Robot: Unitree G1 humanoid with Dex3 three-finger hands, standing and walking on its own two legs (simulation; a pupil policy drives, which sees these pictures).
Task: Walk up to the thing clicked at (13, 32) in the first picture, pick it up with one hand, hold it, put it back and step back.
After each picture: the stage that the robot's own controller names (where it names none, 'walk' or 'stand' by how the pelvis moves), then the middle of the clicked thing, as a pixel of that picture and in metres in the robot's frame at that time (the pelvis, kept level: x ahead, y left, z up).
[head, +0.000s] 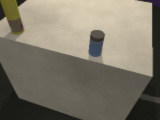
stand; (11, 11) +0.77 +0.38 +0.07
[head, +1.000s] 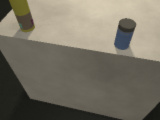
walk; (19, 4) +0.69 +0.28 +0.12
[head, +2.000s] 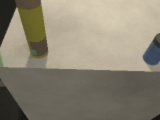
stand; (34, 28) +0.50 +0.17 +0.11
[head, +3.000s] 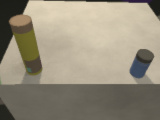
stand; (28, 48) +0.49 +0.22 +0.08
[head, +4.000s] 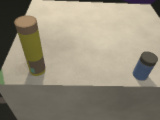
stand; (32, 49) +0.49 +0.21 +0.07
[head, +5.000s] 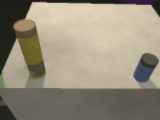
stand; (32, 52) +0.48 +0.21 +0.07
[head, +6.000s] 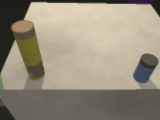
stand; (30, 53) +0.47 +0.21 +0.07
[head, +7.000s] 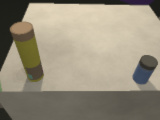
stand; (29, 55) +0.46 +0.21 +0.07
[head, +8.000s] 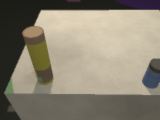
rise first; (40, 58) +0.46 +0.20 +0.07
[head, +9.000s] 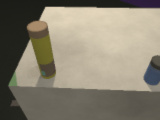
go down; (43, 52) +0.48 +0.20 +0.07
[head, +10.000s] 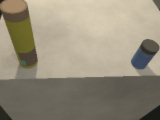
go down; (22, 38) +0.49 +0.18 +0.09
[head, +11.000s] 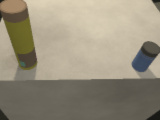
go down; (22, 39) +0.48 +0.19 +0.10
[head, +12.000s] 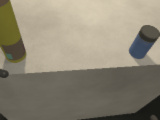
close in; (5, 29) +0.48 +0.20 +0.13
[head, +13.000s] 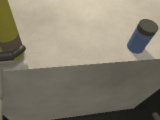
lift; (2, 25) +0.48 +0.20 +0.14
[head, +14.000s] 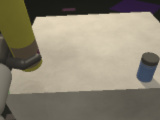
lift; (16, 28) +0.34 +0.16 +0.31
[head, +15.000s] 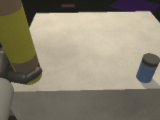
hold; (18, 44) +0.32 +0.17 +0.26
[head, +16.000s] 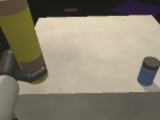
hold; (25, 44) +0.33 +0.16 +0.26
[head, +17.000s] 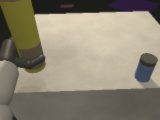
crouch; (25, 32) +0.38 +0.16 +0.26
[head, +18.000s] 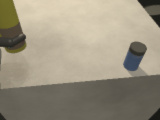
lower; (3, 12) +0.48 +0.20 +0.24
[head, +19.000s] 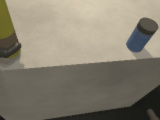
lower; out of the picture +0.49 +0.20 +0.14
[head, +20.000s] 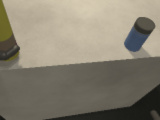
lower; out of the picture +0.48 +0.21 +0.14
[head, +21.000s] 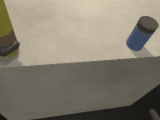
lower; out of the picture +0.49 +0.21 +0.15
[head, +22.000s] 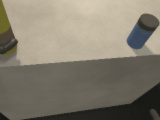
lower; out of the picture +0.49 +0.21 +0.15
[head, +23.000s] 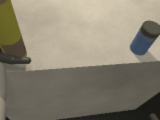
open; (5, 28) +0.47 +0.19 +0.14
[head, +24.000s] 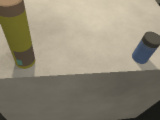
sink last; (18, 36) +0.46 +0.18 +0.12
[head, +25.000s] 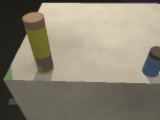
stand; (40, 46) +0.49 +0.20 +0.11
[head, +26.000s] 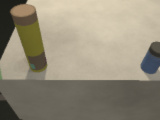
stand; (32, 42) +0.47 +0.19 +0.12
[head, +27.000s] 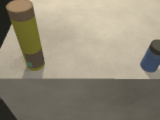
stand; (29, 40) +0.46 +0.20 +0.13
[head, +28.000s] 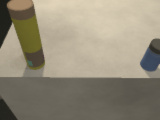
stand; (29, 38) +0.47 +0.20 +0.14
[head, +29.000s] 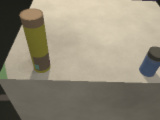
stand; (37, 44) +0.48 +0.19 +0.10
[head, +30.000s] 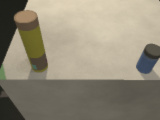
walk; (34, 45) +0.48 +0.19 +0.07
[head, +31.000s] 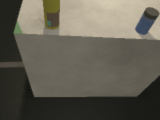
walk; (51, 1) +0.68 +0.15 +0.09
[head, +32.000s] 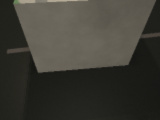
walk; out of the picture +0.99 +0.29 +0.10
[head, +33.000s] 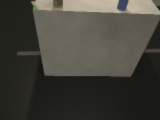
stand; out of the picture +1.06 +0.20 +0.08
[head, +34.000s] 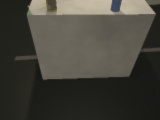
stand; out of the picture +1.06 +0.22 +0.07
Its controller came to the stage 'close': yes
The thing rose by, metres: 0.21
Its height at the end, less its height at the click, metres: +0.00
